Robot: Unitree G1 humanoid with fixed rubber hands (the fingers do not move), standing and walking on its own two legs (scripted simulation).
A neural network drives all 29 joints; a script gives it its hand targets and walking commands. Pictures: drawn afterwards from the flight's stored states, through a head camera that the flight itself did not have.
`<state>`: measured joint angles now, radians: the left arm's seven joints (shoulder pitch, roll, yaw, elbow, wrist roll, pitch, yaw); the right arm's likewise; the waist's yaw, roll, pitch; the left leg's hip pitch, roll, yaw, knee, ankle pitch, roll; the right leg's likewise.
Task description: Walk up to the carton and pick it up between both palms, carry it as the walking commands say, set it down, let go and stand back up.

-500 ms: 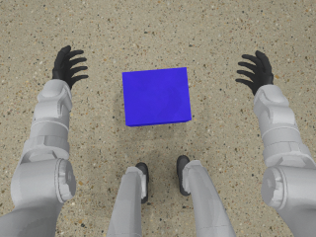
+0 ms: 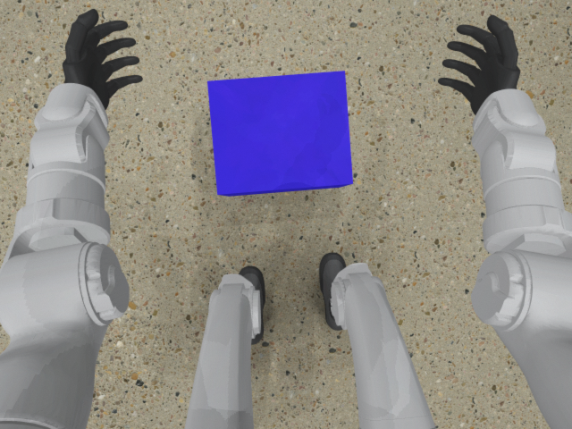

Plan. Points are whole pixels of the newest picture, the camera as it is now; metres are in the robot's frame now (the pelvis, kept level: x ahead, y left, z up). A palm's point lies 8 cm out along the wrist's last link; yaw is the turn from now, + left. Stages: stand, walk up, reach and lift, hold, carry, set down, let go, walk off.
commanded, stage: reach and lift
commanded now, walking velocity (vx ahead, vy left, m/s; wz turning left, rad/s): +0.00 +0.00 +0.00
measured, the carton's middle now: (280, 140) +0.52 +0.00 -0.52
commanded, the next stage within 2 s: none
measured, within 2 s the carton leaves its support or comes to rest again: neither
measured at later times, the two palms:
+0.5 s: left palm (145, 119) +0.52 +0.23 -0.27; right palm (430, 122) +0.49 -0.25 -0.27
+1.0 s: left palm (179, 140) +0.51 +0.22 -0.42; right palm (396, 145) +0.47 -0.24 -0.42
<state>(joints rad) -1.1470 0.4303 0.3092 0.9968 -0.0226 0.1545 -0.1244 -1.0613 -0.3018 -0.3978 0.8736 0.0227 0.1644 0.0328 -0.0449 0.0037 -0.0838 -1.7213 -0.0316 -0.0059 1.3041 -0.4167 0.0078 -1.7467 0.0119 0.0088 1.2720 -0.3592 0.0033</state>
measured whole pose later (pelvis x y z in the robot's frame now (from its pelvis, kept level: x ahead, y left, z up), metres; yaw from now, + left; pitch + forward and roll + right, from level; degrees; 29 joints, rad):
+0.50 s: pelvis -0.03 -0.01 -0.14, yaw +0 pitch +47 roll +0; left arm -1.30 0.50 0.23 1.02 -0.09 0.17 -0.08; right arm -1.19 -0.35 -0.31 0.88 0.11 0.19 -0.04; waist -0.05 -0.01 0.05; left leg -2.13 -0.03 -0.01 1.86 -0.56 -0.01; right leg -2.17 0.02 0.00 1.82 -0.49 0.00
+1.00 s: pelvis -0.04 +0.00 -0.24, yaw +0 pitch +39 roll -1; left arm -1.43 0.52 0.11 1.12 -0.19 0.09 -0.01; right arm -1.32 -0.40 -0.21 1.02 0.22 0.08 -0.07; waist -0.05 -0.01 0.35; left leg -2.29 -0.03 0.00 2.23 -0.61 0.01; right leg -2.32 0.00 -0.02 2.18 -0.54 0.00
